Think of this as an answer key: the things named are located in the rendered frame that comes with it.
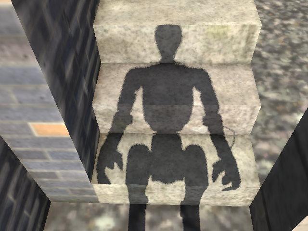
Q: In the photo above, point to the stairs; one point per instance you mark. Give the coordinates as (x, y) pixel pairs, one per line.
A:
(175, 102)

